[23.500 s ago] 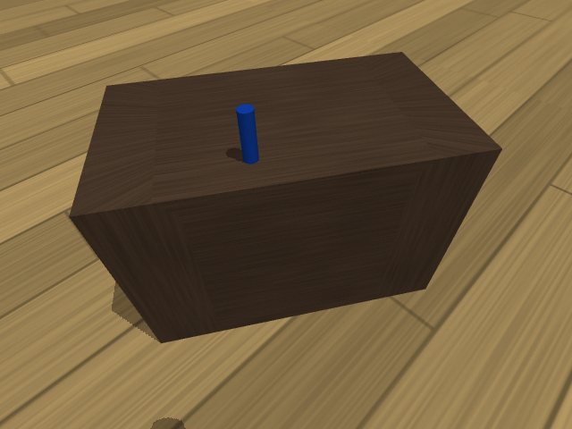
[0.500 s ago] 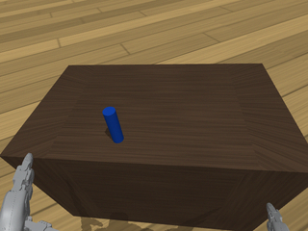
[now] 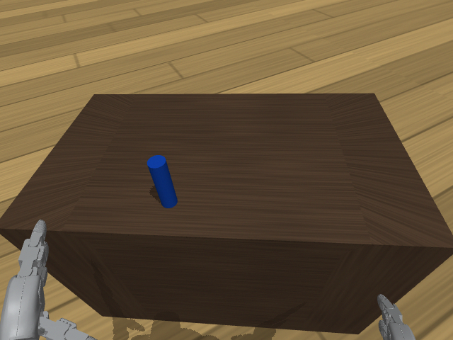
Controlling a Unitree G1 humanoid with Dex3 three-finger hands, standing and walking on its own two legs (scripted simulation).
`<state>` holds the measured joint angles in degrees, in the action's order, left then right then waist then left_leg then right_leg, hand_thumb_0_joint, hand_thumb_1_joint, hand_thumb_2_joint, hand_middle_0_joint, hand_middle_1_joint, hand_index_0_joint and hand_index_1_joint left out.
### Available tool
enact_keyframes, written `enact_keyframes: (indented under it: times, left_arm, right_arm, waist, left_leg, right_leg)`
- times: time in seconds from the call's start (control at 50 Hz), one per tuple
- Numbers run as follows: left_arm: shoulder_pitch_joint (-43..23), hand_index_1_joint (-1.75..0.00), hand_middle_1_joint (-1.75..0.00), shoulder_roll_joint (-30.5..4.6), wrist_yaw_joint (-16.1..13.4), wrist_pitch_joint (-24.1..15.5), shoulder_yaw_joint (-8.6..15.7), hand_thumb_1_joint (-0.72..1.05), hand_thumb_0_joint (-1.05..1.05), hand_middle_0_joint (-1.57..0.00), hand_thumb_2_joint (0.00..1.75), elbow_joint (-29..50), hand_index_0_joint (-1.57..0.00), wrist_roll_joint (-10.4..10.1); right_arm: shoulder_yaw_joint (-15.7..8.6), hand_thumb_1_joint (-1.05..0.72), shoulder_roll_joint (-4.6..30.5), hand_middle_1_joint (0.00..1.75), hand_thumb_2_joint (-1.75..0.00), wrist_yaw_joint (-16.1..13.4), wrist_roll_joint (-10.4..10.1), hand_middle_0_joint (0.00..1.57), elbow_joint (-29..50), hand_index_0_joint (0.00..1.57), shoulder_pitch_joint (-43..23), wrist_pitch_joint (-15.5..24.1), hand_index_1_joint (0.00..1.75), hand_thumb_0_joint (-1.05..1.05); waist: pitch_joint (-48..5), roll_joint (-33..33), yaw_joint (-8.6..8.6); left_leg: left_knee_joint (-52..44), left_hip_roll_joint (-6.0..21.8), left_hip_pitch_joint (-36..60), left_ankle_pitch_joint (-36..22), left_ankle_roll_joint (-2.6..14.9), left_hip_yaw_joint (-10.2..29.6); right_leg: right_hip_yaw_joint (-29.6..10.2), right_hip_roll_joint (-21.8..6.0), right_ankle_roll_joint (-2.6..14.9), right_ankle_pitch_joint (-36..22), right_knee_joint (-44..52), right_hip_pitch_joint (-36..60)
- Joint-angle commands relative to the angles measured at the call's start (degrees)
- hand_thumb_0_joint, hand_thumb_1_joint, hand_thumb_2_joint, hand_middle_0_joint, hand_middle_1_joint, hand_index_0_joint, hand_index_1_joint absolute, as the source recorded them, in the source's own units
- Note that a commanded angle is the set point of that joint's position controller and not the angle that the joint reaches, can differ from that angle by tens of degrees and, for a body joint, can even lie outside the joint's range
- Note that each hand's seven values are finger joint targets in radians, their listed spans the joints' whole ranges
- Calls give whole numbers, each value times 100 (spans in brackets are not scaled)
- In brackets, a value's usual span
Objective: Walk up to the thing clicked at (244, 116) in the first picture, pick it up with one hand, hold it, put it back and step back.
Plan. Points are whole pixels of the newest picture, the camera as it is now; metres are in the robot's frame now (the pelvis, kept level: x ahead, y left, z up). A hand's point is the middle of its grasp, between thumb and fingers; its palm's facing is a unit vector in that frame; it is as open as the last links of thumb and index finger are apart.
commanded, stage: home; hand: left
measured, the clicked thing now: (163, 183) +0.46 +0.20 +0.00
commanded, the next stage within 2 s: none
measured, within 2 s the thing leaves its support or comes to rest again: neither
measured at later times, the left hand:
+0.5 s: hand (154, 324) +0.19 +0.18 -0.10, palm faces +0.08 -0.98 -0.19, open 17.7 cm
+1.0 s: hand out of the picture +0.16 +0.23 -0.13, palm faces -0.06 -0.94 -0.35, open 17.6 cm
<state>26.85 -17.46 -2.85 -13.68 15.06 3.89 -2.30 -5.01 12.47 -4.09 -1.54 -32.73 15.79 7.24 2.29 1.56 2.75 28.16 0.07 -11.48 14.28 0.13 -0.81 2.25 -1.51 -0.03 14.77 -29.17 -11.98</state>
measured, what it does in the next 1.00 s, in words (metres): stands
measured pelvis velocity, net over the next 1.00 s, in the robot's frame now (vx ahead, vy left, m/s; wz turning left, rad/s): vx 0.02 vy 0.01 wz -0.01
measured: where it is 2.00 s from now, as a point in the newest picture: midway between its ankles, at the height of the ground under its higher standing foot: outside the picture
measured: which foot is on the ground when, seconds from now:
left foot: down 0.00-1.00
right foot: down 0.00-1.00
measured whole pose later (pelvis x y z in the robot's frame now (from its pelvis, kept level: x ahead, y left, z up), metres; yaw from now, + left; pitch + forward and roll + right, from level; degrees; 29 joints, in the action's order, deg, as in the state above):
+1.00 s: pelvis +0.02 +0.01 +0.00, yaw -1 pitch -1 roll +0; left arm 10.4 -17.3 -1.3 -2.2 -1.0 -47.3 2.1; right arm -0.4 17.1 0.1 1.5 -48.8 11.2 0.6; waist 0.1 0.6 -0.9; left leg 26.9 -0.2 -10.4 15.5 0.4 -1.6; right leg 1.5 -1.7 -0.5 15.7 -28.0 -11.2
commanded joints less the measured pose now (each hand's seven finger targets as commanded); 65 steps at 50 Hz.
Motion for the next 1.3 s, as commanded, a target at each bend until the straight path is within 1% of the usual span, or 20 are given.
enact_keyframes:
  times: [0.0, 0.12, 0.18, 0.26, 0.4, 0.42, 0.44, 0.46, 0.5, 0.58, 0.6, 0.78, 0.8, 0.82, 0.84, 0.9, 1.0, 1.12, 1.22, 1.28]
  left_arm:
    - [-185, -5, -5, -562, -26, -333, 80, -61, 0, -4, 2, 512, -5, 8]
    - [-363, -4, -5, -283, 28, -105, -450, -61, 0, -4, 2, -414, -4, 71]
    - [-785, -4, -4, -179, 28, 11, -702, -61, 0, -4, 1, -808, -4, 115]
    - [-1351, -4, -4, 4, 5, 164, -1066, -61, 0, -4, 1, -1688, -4, 161]
    - [-1860, -4, -4, -86, -79, 477, -1117, -60, 0, -4, 3, -2773, -4, 168]
    - [-1889, -4, -4, -613, -259, 423, -435, -61, 0, -4, 1, -2424, -4, 199]
    - [-1682, -4, -4, -105, -222, 480, -985, -61, 0, -4, 2, -2772, -4, 220]
    - [-1480, -4, -5, 189, -195, 534, -1292, -60, 0, -4, 3, -2895, -4, 198]
    - [-1674, -4, -4, 100, -257, 571, -1138, -60, 0, -4, 2, -2724, -4, 171]
    - [-1881, -4, -4, 333, -252, 617, -1414, -60, 0, -4, 3, -2828, -4, 152]
    - [-1781, -4, -4, 201, -266, 626, -1296, -60, 0, -4, 3, -2874, -4, 158]
    - [-1957, -4, -4, 36, -334, 728, -1209, -60, 0, -4, 3, -2906, -4, 197]
    - [-1414, -4, -4, -1173, -163, 847, -1038, -61, 0, -4, 1, -3929, -4, 538]
    - [-1321, -4, -4, -1199, -91, 923, -982, -61, 0, -4, 0, -4001, -4, 531]
    - [-1343, -4, -4, -1086, -28, 935, -1062, -61, 0, -4, 1, -4083, -4, 496]
    - [-1720, -5, -5, -961, 72, 966, -1251, -55, 0, -5, 6, -4479, -5, 426]
    - [-1944, -5, -5, -1198, 133, 1017, -1351, -56, 0, -5, 5, -5116, -5, 406]
    - [-2095, -5, -5, -1420, 159, 1064, -1410, -54, 0, -5, 6, -5727, -5, 379]
    - [-2096, -5, -5, -1576, 172, 1120, -1444, -55, 0, -5, 5, -6126, -5, 352]
    - [-2016, -5, -5, -1618, 189, 1116, -1445, -56, 0, -5, 5, -6292, -5, 338]
  right_arm:
    - [163, -23, 255, 19, -54, 50, 41, 14, 911, 14, -772, 358, 19, 0]
    - [-227, -53, 775, 24, -69, 10, 92, 16, 591, 16, -598, 294, 24, 0]
    - [-10, -75, 553, 28, -82, 8, 73, 19, 612, 19, -888, 283, 28, 0]
    - [230, -88, 319, 30, -89, -20, 73, 20, 486, 20, -956, 243, 30, 0]
    - [327, -90, 434, 30, -90, 1, 90, 20, 438, 20, -962, 87, 30, 0]
    - [228, -89, 773, 30, -90, -12, 134, 20, -104, 20, -553, -3, 30, 0]
    - [276, -89, 699, 30, -90, 2, 120, 20, -1, 20, -574, -19, 30, 0]
    - [317, -89, 614, 30, -90, 16, 112, 20, 78, 20, -676, -25, 30, 0]
    - [304, -89, 625, 30, -90, 40, 82, 20, 117, 20, -702, -47, 30, 0]
    - [317, -90, 660, 30, -90, 68, 66, 20, 147, 20, -721, -133, 30, 0]
    - [279, -90, 707, 30, -90, 69, 67, 20, 114, 20, -721, -158, 30, 0]
    - [257, -89, 721, 30, -90, 14, 77, 20, 104, 20, -656, -339, 30, 0]
    - [1, -90, 1569, 30, -90, 169, 486, 20, -550, 20, -372, -404, 30, 0]
    - [3, -90, 1564, 30, -90, 236, 452, 20, -627, 20, -328, -455, 30, 0]
    - [29, -90, 1514, 30, -90, 284, 398, 20, -663, 20, -406, -461, 30, 0]
    - [132, -90, 1437, 30, -90, 370, 332, 20, -1000, 20, -557, -477, 30, 0]
    - [185, -90, 1587, 30, -90, 421, 315, 20, -1586, 20, -748, -505, 30, 0]
    - [245, -89, 1755, 30, -90, 432, 295, 20, -2144, 20, -820, -541, 30, 0]
    - [287, -89, 1890, 30, -90, 433, 288, 20, -2485, 20, -862, -578, 30, 0]
    - [305, -89, 1935, 30, -90, 435, 291, 20, -2596, 20, -866, -571, 30, 0]
  waist:
    - [-192, -151, 29]
    - [-404, -283, -242]
    - [-559, -288, -270]
    - [-724, -211, -322]
    - [-1047, 179, -242]
    - [-933, 389, -33]
    - [-849, 322, -219]
    - [-731, 172, -226]
    - [-759, 204, -196]
    - [-690, -65, -293]
    - [-700, -143, -227]
    - [-951, -216, -224]
    - [-1226, 119, -272]
    - [-1399, 180, -208]
    - [-1331, 86, -226]
    - [-808, -184, -279]
    - [-343, -118, -291]
    - [-370, -121, -325]
    - [-167, -135, -295]
    - [-205, -91, -266]
  left_leg:
    - [-666, -76, -127, -94, 140, -99]
    - [-617, -58, 222, -704, 99, -77]
    - [-587, -66, 307, -868, 100, -72]
    - [-527, -56, 276, -1020, 90, -69]
    - [-478, 9, 273, -1616, -35, -98]
    - [-472, -22, 214, -1377, -62, -85]
    - [-515, 1, 293, -1302, -76, -96]
    - [-530, -6, 204, -1267, -53, -90]
    - [-573, 26, 215, -1256, -73, -83]
    - [-563, 46, 247, -1303, -48, -84]
    - [-558, 58, 209, -1250, -45, -50]
    - [-441, -7, 329, -1570, 6, -180]
    - [22, 533, 383, -2514, 91, 275]
    - [-43, 559, 453, -2753, 119, 273]
    - [-62, 564, 457, -2651, 120, 324]
    - [-424, 585, 220, -1703, 118, 432]
    - [-714, 589, 176, -1188, 93, 506]
    - [-951, 590, 343, -1018, 79, 541]
    - [-1200, 622, 321, -488, 91, 618]
    - [-1296, 618, 273, -435, 103, 620]
  right_leg:
    - [102, 43, 7, -103, 721, 120]
    - [146, 90, 6, -718, 666, 31]
    - [137, 68, 5, -879, 658, 42]
    - [112, 27, 16, -1054, 601, 86]
    - [87, 59, 86, -1570, 507, 393]
    - [105, 121, 125, -1325, 519, 424]
    - [104, 149, 141, -1242, 548, 334]
    - [124, 154, 134, -1229, 584, 327]
    - [143, 180, 134, -1216, 596, 349]
    - [154, 210, 112, -1278, 605, 287]
    - [159, 214, 112, -1209, 618, 278]
    - [62, 144, 73, -1630, 584, 403]
    - [-423, -556, 217, -2761, 116, 619]
    - [-428, -584, 262, -2827, -31, 740]
    - [-428, -584, 235, -2803, 62, 629]
    - [-369, -518, 137, -1828, 364, 367]
    - [-485, -540, 153, -1231, 707, 203]
    - [-577, -585, 194, -1040, 985, 374]
    - [-649, -573, 185, -302, 1268, 291]
    - [-669, -574, 156, -376, 1323, 411]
